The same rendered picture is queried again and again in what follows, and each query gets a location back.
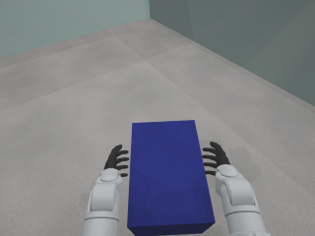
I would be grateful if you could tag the robot left hand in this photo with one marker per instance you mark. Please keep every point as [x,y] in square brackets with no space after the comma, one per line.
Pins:
[113,160]

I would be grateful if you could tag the carton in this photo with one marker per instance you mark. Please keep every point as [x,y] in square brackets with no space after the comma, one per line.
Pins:
[168,187]

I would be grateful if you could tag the robot right forearm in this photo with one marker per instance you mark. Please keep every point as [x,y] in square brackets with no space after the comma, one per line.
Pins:
[240,206]

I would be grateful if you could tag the robot left forearm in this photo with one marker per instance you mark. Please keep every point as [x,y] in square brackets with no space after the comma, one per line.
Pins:
[104,203]

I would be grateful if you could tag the robot right hand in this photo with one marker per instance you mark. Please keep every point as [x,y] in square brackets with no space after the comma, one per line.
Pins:
[219,157]

